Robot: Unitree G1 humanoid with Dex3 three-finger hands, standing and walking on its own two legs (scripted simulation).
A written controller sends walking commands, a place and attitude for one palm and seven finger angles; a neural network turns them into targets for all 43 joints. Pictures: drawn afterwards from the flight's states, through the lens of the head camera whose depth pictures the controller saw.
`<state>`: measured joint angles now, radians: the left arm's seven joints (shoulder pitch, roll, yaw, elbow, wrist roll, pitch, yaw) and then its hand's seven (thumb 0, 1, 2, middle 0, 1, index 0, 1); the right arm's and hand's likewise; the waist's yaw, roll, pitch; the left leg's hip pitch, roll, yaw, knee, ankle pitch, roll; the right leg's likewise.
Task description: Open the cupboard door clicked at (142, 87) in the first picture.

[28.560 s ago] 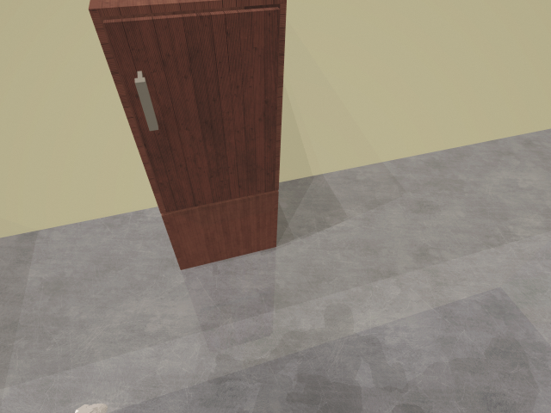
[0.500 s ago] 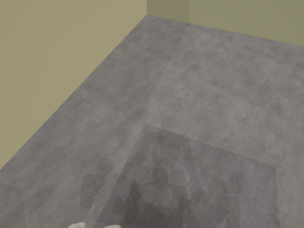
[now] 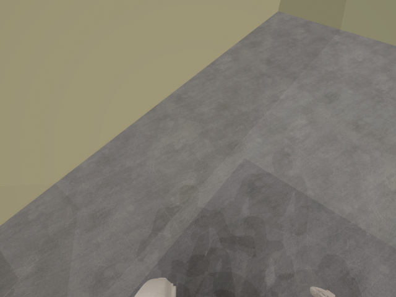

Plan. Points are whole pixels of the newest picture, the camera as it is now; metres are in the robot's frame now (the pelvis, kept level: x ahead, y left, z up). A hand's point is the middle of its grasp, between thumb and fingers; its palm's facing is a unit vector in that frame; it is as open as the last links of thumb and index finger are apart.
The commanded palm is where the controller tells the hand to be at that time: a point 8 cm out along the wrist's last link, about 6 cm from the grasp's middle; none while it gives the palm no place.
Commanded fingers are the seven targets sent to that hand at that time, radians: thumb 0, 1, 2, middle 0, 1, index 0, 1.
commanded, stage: turn to face it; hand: left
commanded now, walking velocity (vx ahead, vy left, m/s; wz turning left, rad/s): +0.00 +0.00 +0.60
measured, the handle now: out of the picture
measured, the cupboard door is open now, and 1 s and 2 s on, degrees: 50 50 50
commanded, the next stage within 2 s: none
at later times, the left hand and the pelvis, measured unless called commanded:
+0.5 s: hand out of the picture +0.06 +0.21 -0.16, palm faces +0.31 -0.91 -0.29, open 7.4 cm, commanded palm none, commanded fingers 0.00 0.90 0.90 -0.20 -0.30 -0.20 -0.30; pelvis +0.02 -0.03 -0.02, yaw +17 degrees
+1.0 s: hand out of the picture -0.03 +0.19 -0.17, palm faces +0.59 -0.77 -0.24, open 7.4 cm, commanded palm none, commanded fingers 0.00 0.90 0.90 -0.20 -0.30 -0.20 -0.30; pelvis +0.02 -0.04 -0.01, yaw +35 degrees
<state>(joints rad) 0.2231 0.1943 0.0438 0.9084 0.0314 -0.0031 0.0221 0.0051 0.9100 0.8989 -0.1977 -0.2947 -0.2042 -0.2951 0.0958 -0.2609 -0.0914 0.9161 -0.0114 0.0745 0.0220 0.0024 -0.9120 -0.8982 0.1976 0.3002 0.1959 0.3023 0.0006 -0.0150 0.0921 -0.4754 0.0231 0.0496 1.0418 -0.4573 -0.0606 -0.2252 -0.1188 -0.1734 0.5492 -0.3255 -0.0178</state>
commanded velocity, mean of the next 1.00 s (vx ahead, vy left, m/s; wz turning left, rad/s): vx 0.00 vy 0.00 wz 0.60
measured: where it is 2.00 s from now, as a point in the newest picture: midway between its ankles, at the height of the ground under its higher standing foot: outside the picture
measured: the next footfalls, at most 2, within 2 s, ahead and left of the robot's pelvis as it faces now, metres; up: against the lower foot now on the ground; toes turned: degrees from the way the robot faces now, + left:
left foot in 0.18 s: +0.04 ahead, +0.13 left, +0.00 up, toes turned +13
right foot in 0.50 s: +0.11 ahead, -0.15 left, +0.00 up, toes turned +14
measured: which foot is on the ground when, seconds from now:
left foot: up 0.00-0.16, down 0.18-0.48, up 0.50-0.78, down 0.80-1.00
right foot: down 0.00-0.16, up 0.18-0.48, down 0.50-0.80, up 0.82-1.00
